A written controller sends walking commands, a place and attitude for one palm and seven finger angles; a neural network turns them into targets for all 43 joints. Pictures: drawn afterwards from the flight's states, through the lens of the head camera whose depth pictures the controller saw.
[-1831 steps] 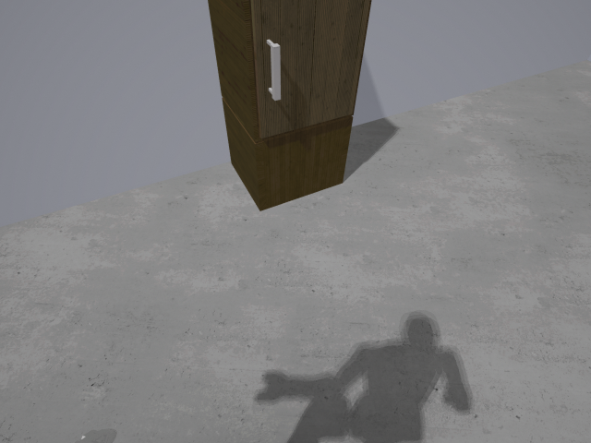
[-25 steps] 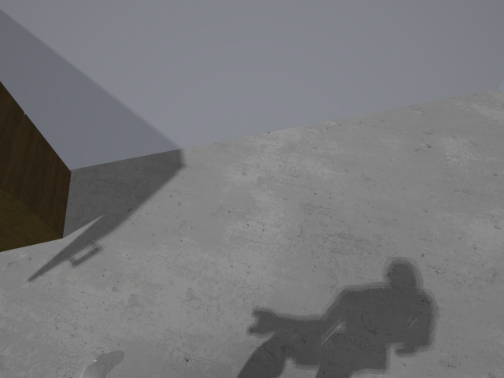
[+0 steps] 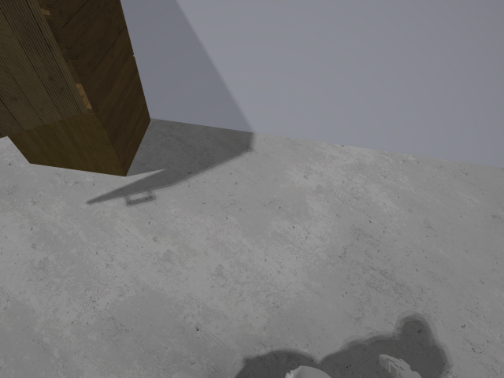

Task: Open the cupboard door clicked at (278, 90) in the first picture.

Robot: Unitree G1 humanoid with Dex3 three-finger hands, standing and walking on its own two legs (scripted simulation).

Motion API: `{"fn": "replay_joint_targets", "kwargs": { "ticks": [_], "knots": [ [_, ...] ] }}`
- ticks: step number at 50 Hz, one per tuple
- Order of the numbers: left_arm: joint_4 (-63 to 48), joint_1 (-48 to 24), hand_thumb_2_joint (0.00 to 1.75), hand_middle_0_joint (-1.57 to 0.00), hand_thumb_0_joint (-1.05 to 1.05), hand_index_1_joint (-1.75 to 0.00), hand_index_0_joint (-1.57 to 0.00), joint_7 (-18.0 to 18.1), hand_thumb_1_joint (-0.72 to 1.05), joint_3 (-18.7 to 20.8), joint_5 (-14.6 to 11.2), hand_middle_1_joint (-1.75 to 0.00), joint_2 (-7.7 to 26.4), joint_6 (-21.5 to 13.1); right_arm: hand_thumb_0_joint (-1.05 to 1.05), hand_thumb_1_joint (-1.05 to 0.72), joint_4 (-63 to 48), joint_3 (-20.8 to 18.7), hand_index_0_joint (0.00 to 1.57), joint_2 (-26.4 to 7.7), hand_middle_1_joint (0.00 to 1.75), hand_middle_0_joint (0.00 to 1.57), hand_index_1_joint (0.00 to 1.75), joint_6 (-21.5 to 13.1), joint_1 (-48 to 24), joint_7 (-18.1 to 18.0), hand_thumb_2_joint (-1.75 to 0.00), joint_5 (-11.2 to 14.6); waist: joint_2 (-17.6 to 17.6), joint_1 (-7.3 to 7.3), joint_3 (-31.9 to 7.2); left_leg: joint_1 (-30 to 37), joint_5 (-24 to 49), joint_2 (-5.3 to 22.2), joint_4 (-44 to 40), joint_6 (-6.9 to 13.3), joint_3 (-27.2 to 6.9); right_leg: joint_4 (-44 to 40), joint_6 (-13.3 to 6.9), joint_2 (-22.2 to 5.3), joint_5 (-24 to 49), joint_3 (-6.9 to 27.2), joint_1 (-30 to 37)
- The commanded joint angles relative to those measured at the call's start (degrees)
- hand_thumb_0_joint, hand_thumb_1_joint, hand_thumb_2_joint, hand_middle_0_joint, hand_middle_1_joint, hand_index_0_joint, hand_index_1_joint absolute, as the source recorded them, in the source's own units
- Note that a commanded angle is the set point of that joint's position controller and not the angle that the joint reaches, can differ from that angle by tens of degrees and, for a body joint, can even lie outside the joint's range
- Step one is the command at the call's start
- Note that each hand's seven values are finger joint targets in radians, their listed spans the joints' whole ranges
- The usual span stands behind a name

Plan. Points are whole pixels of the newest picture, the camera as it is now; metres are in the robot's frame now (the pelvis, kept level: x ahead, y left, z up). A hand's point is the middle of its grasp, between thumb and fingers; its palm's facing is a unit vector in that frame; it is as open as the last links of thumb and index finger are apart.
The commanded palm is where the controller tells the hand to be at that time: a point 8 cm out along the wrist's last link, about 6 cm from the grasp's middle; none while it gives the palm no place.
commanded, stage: turn to face it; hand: left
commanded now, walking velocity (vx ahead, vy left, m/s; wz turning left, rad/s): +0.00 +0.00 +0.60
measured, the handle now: out of the picture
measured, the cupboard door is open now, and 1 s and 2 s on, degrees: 40 40 40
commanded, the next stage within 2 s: take the last steps up to it in 1.00 s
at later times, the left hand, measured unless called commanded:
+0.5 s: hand out of the picture +0.05 +0.16 -0.14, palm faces +0.27 -0.93 -0.25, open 7.4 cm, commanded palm none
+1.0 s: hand out of the picture -0.01 +0.18 -0.15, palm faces +0.50 -0.83 -0.26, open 7.4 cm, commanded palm none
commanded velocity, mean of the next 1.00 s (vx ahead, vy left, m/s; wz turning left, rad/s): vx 0.00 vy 0.00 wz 0.45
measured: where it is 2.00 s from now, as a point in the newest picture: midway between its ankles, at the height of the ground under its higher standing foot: outside the picture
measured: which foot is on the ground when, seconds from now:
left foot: down 0.00-0.30, up 0.32-0.64, down 0.66-1.00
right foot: up 0.00-0.28, down 0.30-0.66, up 0.68-1.00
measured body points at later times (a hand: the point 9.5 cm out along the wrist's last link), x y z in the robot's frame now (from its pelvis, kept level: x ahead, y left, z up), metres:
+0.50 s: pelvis +0.01 -0.05 +0.02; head +0.07 -0.05 +0.46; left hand +0.04 +0.21 -0.12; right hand +0.16 -0.29 -0.13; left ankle -0.03 +0.08 -0.65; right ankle +0.03 -0.16 -0.72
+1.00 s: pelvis +0.03 -0.04 +0.01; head +0.07 -0.02 +0.46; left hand -0.03 +0.22 -0.13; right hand +0.22 -0.21 -0.14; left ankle -0.02 +0.08 -0.72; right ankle +0.08 -0.16 -0.71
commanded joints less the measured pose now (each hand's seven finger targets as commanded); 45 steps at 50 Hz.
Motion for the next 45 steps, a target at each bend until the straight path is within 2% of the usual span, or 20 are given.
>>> {"fn": "replay_joint_targets", "kwargs": {
  "ticks": [1, 4, 10, 13, 14, 15, 16, 17, 18, 20, 26, 28, 30, 31, 32, 33, 34, 35, 39, 45],
  "knots": [
    [-6.0, -3.7, 0.9, -0.2, 0.0, -0.3, -0.2, 0.0, 0.9, 0.9, 0.2, -0.3, 4.1, -2.2, 0.0, -0.9, -2.6, -2.6, 0.2, -12.2, 0.3, 0.2, 0.3, -1.2, 4.3, -1.8, -0.9, 0.1, 12.6, -1.83, -8.8, 11.4, 33.3, 14.8, -15.2, 7.5, -16.4, 8.3, 1.3, 1.2, 5.9, 6.1, -9.5],
    [-6.0, -3.7, 0.9, -0.2, 0.0, -0.3, -0.2, 0.0, 0.9, 0.6, -0.1, -0.3, 3.8, -2.3, 0.0, -0.9, -2.0, -2.6, 0.2, -12.2, 0.3, 0.2, 0.3, -1.4, 5.0, -1.7, -0.9, 0.2, 12.0, -1.71, -9.9, 12.6, 34.8, 13.5, -14.2, 7.3, -15.5, 1.9, 1.6, 2.5, 6.4, 5.5, -6.6],
    [-7.4, -4.0, 0.9, -0.2, 0.0, -0.3, -0.2, 0.1, 0.9, 0.3, -0.4, -0.3, 3.4, -2.5, 0.0, -0.9, -2.0, -3.3, 0.2, -12.7, 0.3, 0.2, 0.3, -0.5, 3.7, -1.3, -0.9, -0.1, 14.6, -1.51, -9.1, 6.7, 27.8, 11.8, -13.2, 6.7, -19.7, -14.0, 0.8, 6.3, 6.1, 3.8, 3.4],
    [-6.2, 1.6, 0.9, -0.2, 0.0, -0.3, -0.2, 0.5, 0.9, 0.9, -0.5, -0.3, 4.8, -3.5, 0.0, -0.9, -3.0, -3.4, 0.2, -11.7, 0.3, 0.2, 0.3, -0.1, 1.3, -1.2, -0.9, 0.6, 11.2, 1.6, -9.5, -1.9, 20.6, 8.0, -7.6, 3.2, -20.1, -31.3, -0.1, 6.4, 17.1, 3.5, 17.9],
    [-5.9, 4.1, 0.9, -0.2, 0.0, -0.3, -0.2, 1.0, 0.9, 1.8, 0.2, -0.3, 8.9, -4.2, 0.0, -0.9, -3.7, -3.2, 0.2, -8.9, 0.3, 0.2, 0.3, -0.2, 1.5, -0.8, -0.9, 1.2, 1.1, 2.85, -11.0, -10.5, 8.3, 3.1, 0.7, -0.3, -15.4, -38.7, -2.7, -3.3, 18.9, 13.2, 26.3],
    [-6.0, 4.8, 0.9, -0.2, 0.0, -0.3, -0.2, 1.3, 0.9, 2.4, 0.9, -0.3, 13.1, -4.3, 0.0, -0.9, -5.1, -2.7, 0.2, -6.0, 0.3, 0.2, 0.3, -0.3, 1.0, -0.5, -0.9, 1.2, -12.8, 3.31, -9.7, -17.1, -15.4, -4.9, 15.5, -4.5, -4.7, -41.9, -9.9, -18.9, 26.6, 26.6, 26.2],
    [-6.4, 3.7, 0.9, -0.2, 0.0, -0.3, -0.2, 1.5, 0.9, 1.8, 0.5, -0.3, 12.0, -4.4, 0.0, -0.9, -4.6, -3.1, 0.2, -8.0, 0.3, 0.2, 0.3, 0.2, 1.1, -0.4, -0.9, 0.6, -10.3, 2.45, -9.4, -15.9, -17.3, -1.7, 27.6, -4.0, -7.3, -40.9, -13.6, -20.9, 29.4, 25.3, 20.0],
    [-6.9, 0.9, 0.9, -0.2, 0.0, -0.3, -0.2, 1.7, 0.9, 1.4, 0.3, -0.3, 9.8, -4.4, 0.0, -0.9, -3.5, -3.3, 0.2, -7.7, 0.3, 0.2, 0.3, 0.8, 1.0, -0.3, -0.9, 0.6, -10.9, 0.87, -7.8, -16.4, -14.4, -0.2, 33.9, -4.3, -7.7, -40.2, -13.2, -17.5, 29.5, 22.8, 17.4],
    [-7.5, -1.9, 0.9, -0.2, 0.0, -0.3, -0.2, 1.6, 0.9, 0.8, 0.1, -0.3, 7.6, -4.3, 0.0, -0.9, -2.5, -3.2, 0.2, -7.7, 0.3, 0.2, 0.3, 1.1, 1.3, 0.1, -0.9, 0.5, -9.9, -0.52, -5.8, -16.6, -10.0, 1.3, 36.8, -4.9, -6.7, -39.2, -12.1, -14.0, 31.2, 16.6, 15.8],
    [-8.3, -4.3, 0.9, -0.2, 0.0, -0.3, -0.2, 1.6, 0.9, 0.4, 0.4, -0.3, 6.0, -4.4, 0.0, -0.9, -1.8, -2.5, 0.2, -6.0, 0.3, 0.2, 0.3, 1.4, 2.0, 0.9, -0.9, 0.7, -7.5, -1.89, -6.0, -14.1, -6.9, 2.1, 32.5, -5.8, -3.8, -37.5, -10.4, -10.9, 36.9, 7.5, 15.9],
    [-5.5, 2.4, 0.9, -0.2, 0.0, -0.3, -0.2, 1.3, 0.9, 1.5, 0.8, -0.3, 9.3, -4.4, 0.0, -0.9, -2.8, -1.2, 0.2, -3.7, 0.3, 0.2, 0.3, 0.7, -2.9, 1.3, -0.9, 1.1, -7.1, 2.01, -7.4, -7.9, -8.5, 0.7, 10.4, -5.8, 2.6, -33.2, -10.3, -12.4, 47.1, 2.9, 22.0],
    [-4.9, 2.8, 0.9, -0.2, 0.0, -0.3, -0.2, 1.2, 0.9, 1.8, 0.7, -0.3, 9.8, -4.3, 0.0, -0.9, -2.7, -1.1, 0.2, -3.9, 0.3, 0.2, 0.3, 0.4, -1.5, 1.1, -0.9, 1.2, -7.8, 1.3, -8.2, -4.5, -6.2, 0.2, 4.8, -5.1, 3.5, -31.2, -9.6, -12.8, 47.9, 2.5, 21.7],
    [-4.6, 2.0, 0.9, -0.2, 0.0, -0.3, -0.2, 0.9, 0.9, 1.9, 0.4, -0.3, 9.7, -4.1, 0.0, -0.9, -1.9, -1.3, 0.2, -4.8, 0.3, 0.2, 0.3, 0.1, 1.4, 0.9, -0.9, 0.9, -7.2, -0.59, -8.6, 2.8, 0.8, -0.3, -4.2, -4.3, 3.9, -27.0, -6.8, -11.7, 43.7, -0.2, 17.8],
    [-5.0, 1.0, 0.9, -0.2, 0.0, -0.3, -0.2, 0.7, 0.9, 1.9, -0.1, -0.3, 9.1, -3.9, 0.0, -0.9, -1.1, -1.8, 0.2, -6.9, 0.3, 0.2, 0.3, -0.3, 4.7, 0.8, -0.9, 0.7, -2.8, -2.82, -10.2, 10.6, 8.3, 1.4, -10.7, -3.2, 2.2, -21.2, -4.6, -10.9, 39.1, -2.0, 12.7],
    [-6.4, 1.5, 0.9, -0.2, 0.0, -0.3, -0.2, 0.3, 0.9, 1.5, -0.5, -0.3, 5.9, -3.5, 0.0, -0.9, -1.0, -3.2, 0.2, -12.8, 0.3, 0.2, 0.3, -0.9, 7.9, 0.5, -0.9, 0.1, 13.1, -4.33, -13.5, 20.3, 23.8, 14.1, -12.9, 2.6, -14.5, -9.4, -0.4, -4.2, 19.1, -5.4, 0.1],
    [-8.9, -1.8, 0.9, -0.2, 0.0, -0.3, -0.2, 0.3, 0.9, -0.1, -0.4, -0.3, 2.7, -3.2, 0.0, -0.9, -0.3, -4.1, 0.2, -17.3, 0.3, 0.2, 0.3, -0.6, 11.9, -0.1, -0.9, 0.0, 22.3, -6.54, -13.3, 20.3, 42.1, 25.5, -14.9, 11.3, -26.5, 0.8, 1.0, 0.6, -9.6, -1.8, -8.1],
    [-8.9, -4.6, 0.9, -0.2, 0.0, -0.3, -0.2, 0.9, 0.9, -0.1, 0.2, -0.3, 3.9, -2.4, 0.0, -0.9, 0.5, -3.7, 0.2, -16.1, 0.3, 0.2, 0.3, -0.5, 13.0, -0.7, -0.9, 0.1, 15.5, -6.46, -12.7, 17.9, 36.7, 25.2, -14.4, 12.5, -25.5, 6.0, 0.2, 0.4, -8.1, 3.3, -8.7],
    [-7.7, -5.0, 0.9, -0.2, 0.0, -0.3, -0.2, 0.9, 0.9, 0.1, 0.1, -0.3, 2.7, -2.5, 0.0, -0.9, 0.1, -3.4, 0.2, -15.2, 0.3, 0.2, 0.3, -0.8, 11.0, -1.5, -0.9, -0.1, 17.6, -5.47, -12.1, 16.1, 34.9, 22.2, -14.5, 11.7, -23.7, 8.1, 0.3, 0.6, -5.0, 4.8, -10.1],
    [-3.7, -1.3, 0.9, -0.2, 0.0, -0.3, -0.2, -0.1, 0.9, 0.2, 0.0, -0.3, 2.8, -2.1, 0.0, -0.9, -1.3, -1.6, 0.2, -10.7, 0.3, 0.2, 0.3, -1.5, 4.1, -2.1, -0.9, 0.1, 12.8, -1.33, -9.1, 10.4, 31.7, 14.8, -15.6, 7.6, -13.1, 5.4, 0.3, 1.7, 4.9, 5.0, -5.3],
    [-3.5, -1.6, 0.9, -0.2, 0.0, -0.3, -0.2, -0.1, 0.9, -0.4, -0.2, -0.3, 1.6, -2.2, 0.0, -0.9, -0.1, -1.6, 0.2, -10.6, 0.3, 0.2, 0.3, -1.0, 4.5, -1.8, -0.9, -0.1, 13.8, -1.8, -8.2, 7.9, 27.5, 13.9, -15.5, 7.5, -13.6, -10.0, 0.0, 4.7, 4.1, 2.6, 2.4]
  ]
}}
